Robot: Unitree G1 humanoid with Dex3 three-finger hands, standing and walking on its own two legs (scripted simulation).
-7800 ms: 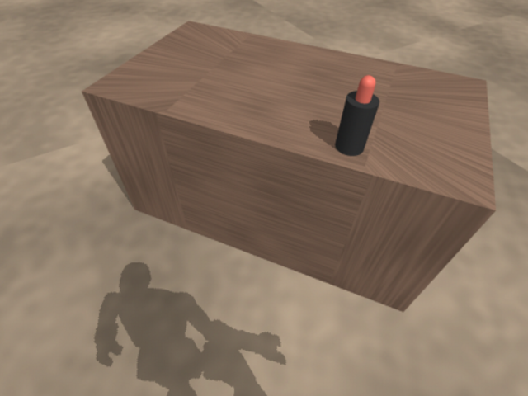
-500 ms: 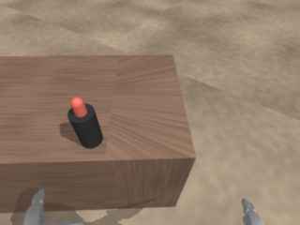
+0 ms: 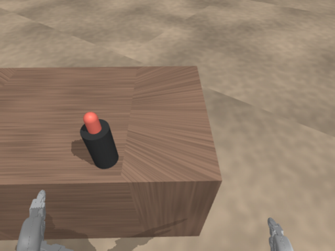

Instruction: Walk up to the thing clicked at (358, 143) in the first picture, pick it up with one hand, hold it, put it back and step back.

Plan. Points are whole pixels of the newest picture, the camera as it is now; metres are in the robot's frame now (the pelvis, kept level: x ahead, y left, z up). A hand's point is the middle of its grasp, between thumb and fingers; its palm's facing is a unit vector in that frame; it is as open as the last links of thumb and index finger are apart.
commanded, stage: rise first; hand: left
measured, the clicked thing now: (98, 139) +0.45 +0.23 -0.02
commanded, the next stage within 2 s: go down in 0.50 s
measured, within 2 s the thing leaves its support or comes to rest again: neither
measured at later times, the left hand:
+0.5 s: hand (51, 237) +0.16 +0.25 +0.01, palm faces +0.28 -0.89 -0.35, open 17.5 cm
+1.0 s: hand (30, 199) +0.23 +0.31 +0.05, palm faces +0.36 -0.92 -0.19, open 17.6 cm
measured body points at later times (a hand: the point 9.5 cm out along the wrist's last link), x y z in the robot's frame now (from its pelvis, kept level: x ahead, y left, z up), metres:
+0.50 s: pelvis -0.02 +0.00 +0.00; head -0.01 -0.01 +0.45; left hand +0.14 +0.30 +0.04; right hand +0.14 -0.26 -0.09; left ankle -0.01 +0.13 -0.74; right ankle -0.02 -0.13 -0.74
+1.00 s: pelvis -0.02 +0.00 -0.01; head -0.01 +0.01 +0.44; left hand +0.20 +0.36 +0.06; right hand +0.15 -0.25 -0.09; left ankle -0.01 +0.13 -0.74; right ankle -0.02 -0.13 -0.74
